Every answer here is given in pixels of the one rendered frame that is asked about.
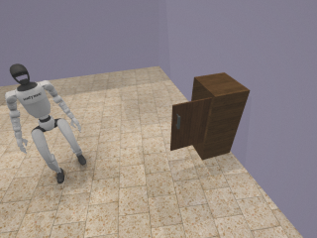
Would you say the left robot hand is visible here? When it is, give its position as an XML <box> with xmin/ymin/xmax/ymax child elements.
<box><xmin>70</xmin><ymin>117</ymin><xmax>81</xmax><ymax>132</ymax></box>

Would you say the humanoid robot torso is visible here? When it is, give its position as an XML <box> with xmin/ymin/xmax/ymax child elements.
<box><xmin>15</xmin><ymin>82</ymin><xmax>57</xmax><ymax>132</ymax></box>

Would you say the right robot shin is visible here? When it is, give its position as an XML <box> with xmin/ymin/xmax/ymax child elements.
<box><xmin>46</xmin><ymin>160</ymin><xmax>61</xmax><ymax>173</ymax></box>

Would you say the right robot hand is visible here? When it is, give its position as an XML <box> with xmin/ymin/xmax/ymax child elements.
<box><xmin>16</xmin><ymin>138</ymin><xmax>28</xmax><ymax>154</ymax></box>

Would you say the robot left upper arm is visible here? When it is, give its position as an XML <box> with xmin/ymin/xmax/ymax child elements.
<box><xmin>39</xmin><ymin>80</ymin><xmax>62</xmax><ymax>104</ymax></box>

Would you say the handle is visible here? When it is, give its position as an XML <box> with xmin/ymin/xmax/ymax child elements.
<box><xmin>175</xmin><ymin>114</ymin><xmax>181</xmax><ymax>130</ymax></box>

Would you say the right robot forearm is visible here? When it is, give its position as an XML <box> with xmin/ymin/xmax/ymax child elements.
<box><xmin>9</xmin><ymin>111</ymin><xmax>23</xmax><ymax>139</ymax></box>

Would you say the left robot forearm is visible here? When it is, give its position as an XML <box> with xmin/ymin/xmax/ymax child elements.
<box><xmin>58</xmin><ymin>96</ymin><xmax>74</xmax><ymax>119</ymax></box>

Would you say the robot right upper arm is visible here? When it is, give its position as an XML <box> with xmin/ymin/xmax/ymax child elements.
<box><xmin>5</xmin><ymin>90</ymin><xmax>21</xmax><ymax>118</ymax></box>

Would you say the cupboard door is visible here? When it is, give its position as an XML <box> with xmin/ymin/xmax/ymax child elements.
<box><xmin>170</xmin><ymin>97</ymin><xmax>212</xmax><ymax>151</ymax></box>

